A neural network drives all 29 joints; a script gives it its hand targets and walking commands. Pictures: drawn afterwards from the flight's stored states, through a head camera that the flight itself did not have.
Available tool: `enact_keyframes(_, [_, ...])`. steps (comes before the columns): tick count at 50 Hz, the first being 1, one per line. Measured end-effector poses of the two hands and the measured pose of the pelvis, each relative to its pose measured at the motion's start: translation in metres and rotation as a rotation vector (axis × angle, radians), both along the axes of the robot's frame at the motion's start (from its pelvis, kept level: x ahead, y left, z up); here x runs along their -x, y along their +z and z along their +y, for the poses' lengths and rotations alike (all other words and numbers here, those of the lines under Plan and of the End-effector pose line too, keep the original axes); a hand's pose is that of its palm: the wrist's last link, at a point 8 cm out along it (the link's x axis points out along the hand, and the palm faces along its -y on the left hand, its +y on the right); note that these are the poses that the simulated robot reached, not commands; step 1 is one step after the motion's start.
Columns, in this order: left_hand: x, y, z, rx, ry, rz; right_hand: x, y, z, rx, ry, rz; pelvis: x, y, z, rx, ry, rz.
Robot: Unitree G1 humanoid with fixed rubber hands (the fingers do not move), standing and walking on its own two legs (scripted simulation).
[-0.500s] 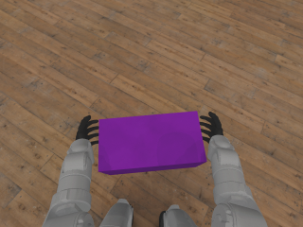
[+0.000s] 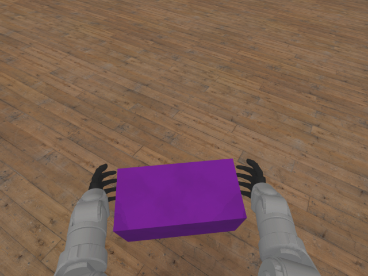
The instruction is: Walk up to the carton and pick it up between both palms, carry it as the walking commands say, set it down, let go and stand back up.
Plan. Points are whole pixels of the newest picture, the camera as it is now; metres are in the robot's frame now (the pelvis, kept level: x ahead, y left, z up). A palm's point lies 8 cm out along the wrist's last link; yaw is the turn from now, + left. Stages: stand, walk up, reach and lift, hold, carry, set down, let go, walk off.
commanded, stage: reach and lift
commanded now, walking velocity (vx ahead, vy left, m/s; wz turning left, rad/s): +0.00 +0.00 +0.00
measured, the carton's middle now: (179, 201) +0.33 +0.02 -0.07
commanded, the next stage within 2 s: hold in 1.66 s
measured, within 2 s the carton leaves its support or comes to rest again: neither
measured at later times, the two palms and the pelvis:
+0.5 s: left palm (101, 188) +0.28 +0.19 +0.04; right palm (269, 181) +0.32 -0.17 +0.06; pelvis +0.02 -0.01 +0.02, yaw +0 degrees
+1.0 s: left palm (107, 178) +0.30 +0.19 +0.05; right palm (276, 185) +0.31 -0.19 +0.06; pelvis +0.02 +0.00 +0.02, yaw +0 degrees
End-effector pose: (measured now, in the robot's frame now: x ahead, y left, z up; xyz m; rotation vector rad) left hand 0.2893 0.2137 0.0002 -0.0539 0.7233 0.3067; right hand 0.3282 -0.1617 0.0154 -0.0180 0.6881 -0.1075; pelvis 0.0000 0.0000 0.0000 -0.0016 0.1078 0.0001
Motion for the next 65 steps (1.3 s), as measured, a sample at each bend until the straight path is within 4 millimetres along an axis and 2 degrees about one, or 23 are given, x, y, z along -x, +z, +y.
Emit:
enact_keyframes(9, [0.001, 0.016, -0.010, -0.022, 0.000, 0.009, 0.005, 0.013, -0.005, 0.050, -0.058, -0.007, 0.002, 0.008, 0.004, -0.001, 0.001, -0.066])
enact_keyframes(31, [0.006, 0.053, -0.020, -0.013, -0.004, -0.036, 0.008, 0.055, -0.014, 0.050, -0.048, -0.049, -0.020, 0.020, -0.011, -0.008, 0.003, -0.172])
enact_keyframes(48, [-0.014, 0.052, -0.027, -0.041, -0.092, -0.015, 0.016, 0.049, -0.024, 0.059, -0.112, -0.020, -0.019, 0.022, 0.000, -0.004, 0.001, -0.164])
enact_keyframes(65, [-0.010, 0.048, -0.031, -0.034, -0.099, -0.021, 0.025, 0.046, -0.027, 0.049, -0.135, -0.023, -0.020, 0.021, 0.008, -0.005, -0.010, -0.168])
